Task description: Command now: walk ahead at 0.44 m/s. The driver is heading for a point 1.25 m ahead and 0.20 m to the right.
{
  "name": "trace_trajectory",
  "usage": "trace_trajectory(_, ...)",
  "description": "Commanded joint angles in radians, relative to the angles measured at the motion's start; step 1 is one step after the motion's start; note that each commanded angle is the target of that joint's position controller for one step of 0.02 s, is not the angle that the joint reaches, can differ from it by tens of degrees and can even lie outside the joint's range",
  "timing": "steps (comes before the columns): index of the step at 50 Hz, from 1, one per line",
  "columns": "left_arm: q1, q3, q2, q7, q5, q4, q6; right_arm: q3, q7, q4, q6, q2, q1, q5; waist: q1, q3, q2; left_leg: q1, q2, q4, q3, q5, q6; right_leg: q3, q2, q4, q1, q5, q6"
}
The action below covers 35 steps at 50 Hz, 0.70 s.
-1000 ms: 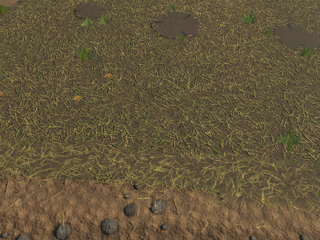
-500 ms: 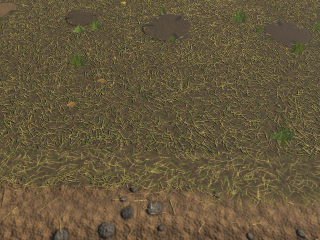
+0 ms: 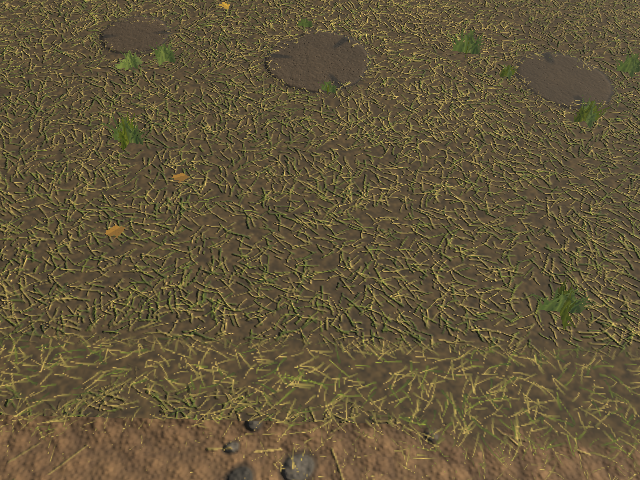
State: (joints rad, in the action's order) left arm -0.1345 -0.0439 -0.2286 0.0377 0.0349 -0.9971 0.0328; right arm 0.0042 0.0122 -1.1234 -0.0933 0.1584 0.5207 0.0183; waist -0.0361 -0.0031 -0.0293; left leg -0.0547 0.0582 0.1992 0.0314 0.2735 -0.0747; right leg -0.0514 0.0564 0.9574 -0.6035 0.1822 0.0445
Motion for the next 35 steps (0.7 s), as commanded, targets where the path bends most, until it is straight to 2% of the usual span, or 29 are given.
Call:
trace_trajectory(1, 0.177, 0.012, -0.008, 0.001, -0.006, 0.109, 0.007, 0.010, 0.007, 0.017, -0.010, 0.111, 0.057, 0.001, -0.009, -0.142, 0.123, 0.033, -0.227, -0.062, -0.123, -0.479, -0.107, -0.057, -0.022, -0.147, -0.119, -0.051, -0.014)
trace_trajectory(4, 0.230, 0.019, -0.011, -0.002, -0.015, 0.146, 0.008, 0.013, 0.011, 0.011, -0.011, 0.135, 0.063, 0.003, -0.012, -0.147, 0.148, 0.035, -0.242, -0.054, -0.100, -0.592, -0.106, -0.086, -0.050, -0.302, -0.006, -0.073, 0.018)
trace_trajectory(6, 0.175, 0.010, -0.037, -0.012, -0.016, 0.144, 0.012, 0.017, 0.012, 0.014, -0.014, 0.152, 0.032, 0.001, 0.030, -0.117, 0.147, 0.011, -0.259, 0.021, -0.076, -0.822, -0.092, -0.093, -0.081, -0.354, 0.112, -0.061, 0.060)
trace_trajectory(7, 0.095, -0.001, -0.057, -0.020, -0.018, 0.123, 0.017, 0.022, 0.013, 0.016, -0.015, 0.166, 0.015, 0.001, 0.068, -0.071, 0.146, -0.011, -0.262, 0.116, -0.063, -0.967, -0.078, -0.092, -0.106, -0.366, 0.203, -0.042, 0.079)
trace_trajectory(8, -0.041, -0.015, -0.081, -0.028, -0.021, 0.081, 0.025, 0.026, 0.014, 0.019, -0.011, 0.178, 0.000, 0.001, 0.123, 0.003, 0.138, -0.021, -0.254, 0.270, -0.049, -1.038, -0.065, -0.087, -0.130, -0.399, 0.335, -0.039, 0.100)
trace_trajectory(9, -0.201, -0.031, -0.103, -0.037, -0.016, 0.029, 0.034, 0.029, 0.011, 0.025, -0.008, 0.184, -0.021, -0.004, 0.192, 0.082, 0.119, 0.057, -0.225, 0.469, -0.026, -0.941, -0.049, -0.068, -0.114, -0.463, 0.539, -0.076, 0.119)
trace_trajectory(10, -0.353, -0.054, -0.182, -0.047, 0.009, 0.000, 0.039, 0.019, 0.005, 0.050, -0.007, 0.143, -0.002, -0.006, 0.225, 0.191, 0.026, 0.248, -0.173, 0.760, 0.002, -0.572, -0.040, 0.171, 0.101, -0.485, 0.767, 0.121, 0.157)
trace_trajectory(11, -0.360, -0.068, -0.253, -0.040, 0.023, 0.004, 0.034, 0.005, -0.009, 0.058, -0.002, 0.021, 0.124, -0.032, 0.135, 0.286, -0.190, 0.590, 0.024, 1.143, 0.000, 0.246, -0.004, 0.715, 0.378, -0.621, 0.967, 0.192, 0.313)
trace_trajectory(12, -0.270, -0.064, -0.205, -0.030, -0.020, 0.009, 0.026, 0.031, -0.007, 0.067, 0.003, 0.129, 0.025, -0.009, 0.131, 0.205, -0.046, 0.680, -0.025, 1.202, -0.108, 0.178, -0.028, 0.762, 0.325, -0.722, 0.856, 0.344, 0.297)
trace_trajectory(13, -0.155, -0.046, -0.139, -0.028, -0.029, 0.031, 0.031, 0.039, -0.011, 0.106, -0.001, 0.143, -0.082, -0.003, 0.092, 0.044, -0.021, 0.707, -0.080, 1.159, -0.095, 0.066, -0.035, 0.584, 0.295, -0.748, 0.690, 0.326, 0.261)
trace_trajectory(14, -0.108, -0.031, -0.082, -0.025, -0.024, 0.035, 0.042, 0.040, -0.014, 0.116, -0.006, 0.131, -0.127, -0.001, 0.068, -0.019, 0.026, 0.664, -0.112, 1.105, -0.090, 0.006, -0.036, 0.475, 0.251, -0.779, 0.565, 0.186, 0.235)
trace_trajectory(16, -0.120, -0.010, -0.020, -0.032, -0.020, 0.006, 0.060, 0.039, -0.023, 0.111, 0.016, 0.095, -0.110, 0.018, 0.009, -0.044, 0.010, 0.558, -0.146, 1.019, -0.088, -0.016, -0.020, 0.311, 0.176, -0.802, 0.432, -0.004, 0.185)
trace_trajectory(18, -0.181, -0.007, -0.026, -0.037, -0.021, -0.020, 0.076, 0.039, -0.032, 0.116, 0.035, 0.069, -0.112, 0.021, -0.006, -0.046, 0.001, 0.547, -0.149, 0.969, -0.066, -0.019, -0.003, 0.239, 0.152, -0.810, 0.414, -0.131, 0.180)
trace_trajectory(21, -0.244, -0.009, -0.062, -0.039, -0.023, -0.037, 0.082, 0.042, -0.039, 0.163, 0.053, 0.081, -0.237, 0.025, 0.003, -0.083, -0.007, 0.655, -0.169, 0.872, -0.028, -0.099, 0.024, 0.173, 0.131, -0.843, 0.432, -0.185, 0.175)
trace_trajectory(23, -0.285, -0.004, -0.059, -0.039, -0.025, -0.042, 0.080, 0.041, -0.042, 0.200, 0.055, 0.089, -0.342, 0.020, 0.027, -0.102, -0.008, 0.712, -0.172, 0.774, -0.004, -0.174, 0.040, 0.142, 0.114, -0.851, 0.463, -0.254, 0.161)
trace_trajectory(26, -0.337, 0.004, -0.053, -0.040, -0.026, -0.050, 0.079, 0.031, -0.045, 0.243, 0.050, 0.074, -0.467, 0.007, 0.060, -0.107, -0.017, 0.692, -0.145, 0.585, 0.036, -0.264, 0.050, 0.092, 0.089, -0.838, 0.502, -0.380, 0.130)
trace_trajectory(30, -0.414, 0.007, -0.060, -0.051, -0.020, -0.074, 0.076, 0.024, -0.043, 0.281, 0.045, 0.074, -0.577, 0.002, 0.098, -0.106, -0.034, 0.683, -0.105, 0.437, 0.069, -0.288, 0.029, 0.082, 0.113, -0.805, 0.636, -0.493, 0.127)
trace_trajectory(32, -0.423, 0.006, -0.066, -0.057, -0.012, -0.083, 0.071, 0.027, -0.040, 0.296, 0.038, 0.085, -0.598, 0.002, 0.094, -0.108, -0.037, 0.680, -0.092, 0.394, 0.069, -0.241, 0.005, 0.081, 0.139, -0.767, 0.710, -0.576, 0.137)
trace_trajectory(33, -0.410, 0.004, -0.072, -0.059, -0.009, -0.083, 0.070, 0.030, -0.038, 0.297, 0.034, 0.092, -0.583, 0.002, 0.078, -0.101, -0.041, 0.648, -0.078, 0.373, 0.071, -0.202, -0.011, 0.074, 0.149, -0.732, 0.733, -0.661, 0.136)
trace_trajectory(34, -0.391, 0.002, -0.081, -0.062, -0.007, -0.080, 0.070, 0.036, -0.033, 0.289, 0.029, 0.102, -0.542, 0.003, 0.052, -0.079, -0.049, 0.582, -0.054, 0.355, 0.079, -0.156, -0.031, 0.064, 0.153, -0.673, 0.745, -0.792, 0.129)
trace_trajectory(35, -0.378, -0.002, -0.093, -0.064, -0.006, -0.079, 0.069, 0.045, -0.026, 0.264, 0.024, 0.119, -0.459, 0.004, 0.016, -0.036, -0.058, 0.485, -0.023, 0.338, 0.086, -0.114, -0.051, 0.058, 0.153, -0.578, 0.752, -0.913, 0.120)
